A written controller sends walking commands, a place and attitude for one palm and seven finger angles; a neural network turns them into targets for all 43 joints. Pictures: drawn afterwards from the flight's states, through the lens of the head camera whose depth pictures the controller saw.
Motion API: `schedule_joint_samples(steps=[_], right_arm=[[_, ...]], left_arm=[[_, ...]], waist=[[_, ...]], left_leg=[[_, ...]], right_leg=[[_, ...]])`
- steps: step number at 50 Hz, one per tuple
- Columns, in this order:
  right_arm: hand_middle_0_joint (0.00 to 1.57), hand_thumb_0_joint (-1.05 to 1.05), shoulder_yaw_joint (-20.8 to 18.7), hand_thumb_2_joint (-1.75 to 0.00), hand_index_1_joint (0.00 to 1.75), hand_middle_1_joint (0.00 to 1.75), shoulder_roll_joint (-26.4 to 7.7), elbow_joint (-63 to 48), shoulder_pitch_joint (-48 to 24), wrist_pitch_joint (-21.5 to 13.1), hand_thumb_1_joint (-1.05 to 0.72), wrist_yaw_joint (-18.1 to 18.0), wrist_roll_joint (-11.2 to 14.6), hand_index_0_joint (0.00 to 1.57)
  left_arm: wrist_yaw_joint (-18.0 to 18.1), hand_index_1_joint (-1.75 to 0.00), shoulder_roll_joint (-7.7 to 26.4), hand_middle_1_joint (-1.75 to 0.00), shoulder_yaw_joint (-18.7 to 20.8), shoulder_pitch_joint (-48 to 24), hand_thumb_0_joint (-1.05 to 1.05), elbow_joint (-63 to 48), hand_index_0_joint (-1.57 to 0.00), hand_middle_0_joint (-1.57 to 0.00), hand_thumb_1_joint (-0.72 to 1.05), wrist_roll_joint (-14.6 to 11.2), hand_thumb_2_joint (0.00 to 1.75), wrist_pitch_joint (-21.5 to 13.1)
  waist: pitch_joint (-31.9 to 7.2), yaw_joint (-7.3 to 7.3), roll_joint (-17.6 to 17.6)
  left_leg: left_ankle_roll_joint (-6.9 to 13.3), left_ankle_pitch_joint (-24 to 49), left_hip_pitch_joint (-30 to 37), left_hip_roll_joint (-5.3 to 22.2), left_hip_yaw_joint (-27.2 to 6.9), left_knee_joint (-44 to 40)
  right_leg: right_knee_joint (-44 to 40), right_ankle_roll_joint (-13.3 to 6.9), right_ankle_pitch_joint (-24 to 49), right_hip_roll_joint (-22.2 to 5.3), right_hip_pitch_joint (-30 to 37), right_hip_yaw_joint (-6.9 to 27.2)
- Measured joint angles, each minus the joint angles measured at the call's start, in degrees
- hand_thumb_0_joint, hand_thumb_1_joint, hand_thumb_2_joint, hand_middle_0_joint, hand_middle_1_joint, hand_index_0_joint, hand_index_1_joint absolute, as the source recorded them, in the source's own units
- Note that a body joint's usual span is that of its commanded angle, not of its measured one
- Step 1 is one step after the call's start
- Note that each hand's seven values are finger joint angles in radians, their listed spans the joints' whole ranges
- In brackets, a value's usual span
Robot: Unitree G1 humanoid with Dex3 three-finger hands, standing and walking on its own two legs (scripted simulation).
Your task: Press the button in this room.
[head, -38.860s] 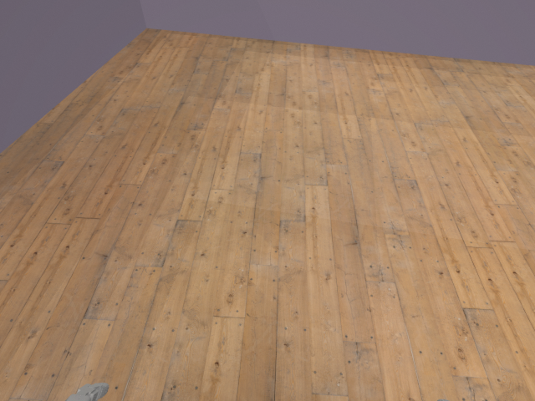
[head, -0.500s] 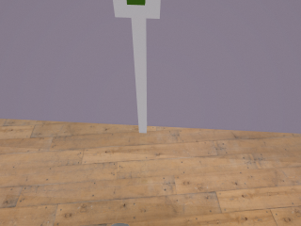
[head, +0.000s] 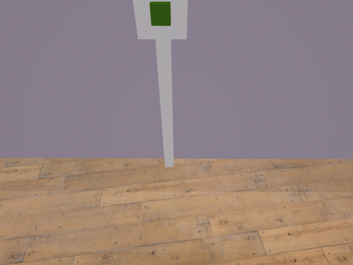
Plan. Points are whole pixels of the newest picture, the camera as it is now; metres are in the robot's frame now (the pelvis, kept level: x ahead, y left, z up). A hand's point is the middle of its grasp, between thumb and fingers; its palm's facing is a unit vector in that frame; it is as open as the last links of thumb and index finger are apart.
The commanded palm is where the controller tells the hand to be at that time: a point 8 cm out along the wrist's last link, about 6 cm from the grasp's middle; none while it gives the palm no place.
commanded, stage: let the arm hang, fingers relaxed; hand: left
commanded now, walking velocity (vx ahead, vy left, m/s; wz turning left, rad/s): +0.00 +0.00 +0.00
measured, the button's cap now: (160, 13) +0.84 +0.10 +0.22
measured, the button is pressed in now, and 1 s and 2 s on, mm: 0 0 0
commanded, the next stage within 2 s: stand and wait in 0.28 s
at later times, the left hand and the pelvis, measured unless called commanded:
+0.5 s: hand out of the picture -0.02 +0.17 -0.18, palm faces +0.02 -0.98 -0.20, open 7.3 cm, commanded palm none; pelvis +0.00 -0.01 +0.00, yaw -1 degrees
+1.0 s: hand out of the picture +0.05 +0.19 -0.16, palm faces +0.00 -0.96 -0.27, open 7.3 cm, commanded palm none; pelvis +0.01 -0.02 +0.00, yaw -1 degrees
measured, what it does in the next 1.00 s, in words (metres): stands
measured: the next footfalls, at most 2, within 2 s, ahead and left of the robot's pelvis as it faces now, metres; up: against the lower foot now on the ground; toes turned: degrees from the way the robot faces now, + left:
none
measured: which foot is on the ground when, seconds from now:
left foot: down 0.00-1.00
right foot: down 0.00-1.00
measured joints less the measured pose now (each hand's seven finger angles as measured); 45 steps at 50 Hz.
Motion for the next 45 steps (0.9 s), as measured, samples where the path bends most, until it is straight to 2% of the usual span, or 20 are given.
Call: schedule_joint_samples(steps=[9,20,31,45], right_arm=[[0.2,0.01,-0.2,-0.9,0.3,0.3,1.0,1.5,2.1,-0.1,-0.91,0.1,-0.1,0.2],[0.2,0.01,-0.6,-0.9,0.3,0.3,1.2,2.4,2.5,-0.2,-0.9,-0.1,0.1,0.2],[0.2,0.01,-1.0,-0.9,0.3,0.3,-0.4,1.6,-0.2,-0.3,-0.9,-0.1,0.2,0.2],[0.2,0.01,-1.1,-0.9,0.3,0.3,-3.2,1.3,-3.9,-0.6,-0.9,0.3,0.2,0.2]], left_arm=[[0.0,-0.3,-0.9,-0.31,0.2,-1.2,0.0,-0.3,-0.21,-0.2,0.91,0.0,0.89,-0.1],[0.1,-0.3,-1.5,-0.3,0.2,0.9,0.0,1.3,-0.2,-0.2,0.91,-0.1,0.89,-0.1],[-0.1,-0.3,-0.8,-0.3,0.3,0.9,0.0,1.8,-0.2,-0.2,0.91,0.0,0.89,-0.3],[-0.4,-0.3,2.3,-0.3,0.6,-2.7,0.0,0.8,-0.2,-0.2,0.91,0.0,0.89,-1.0]], waist=[[0.5,-0.71,0.2],[1.6,-0.6,-0.2],[1.9,-0.13,0.0],[1.6,-0.18,0.1]], left_leg=[[0.2,0.8,-0.5,-0.3,0.4,-0.8],[-0.3,0.4,-0.6,0.5,0.4,-0.1],[-0.8,0.3,-0.7,1.0,0.1,0.0],[-1.6,0.3,0.2,1.7,0.0,-1.2]], right_leg=[[0.5,0.1,0.2,-0.3,-1.3,0.4],[0.3,-0.4,0.3,0.5,-1.0,0.4],[-0.2,-0.9,0.5,1.0,-0.8,0.2],[-1.8,-1.5,0.6,1.8,0.3,0.1]])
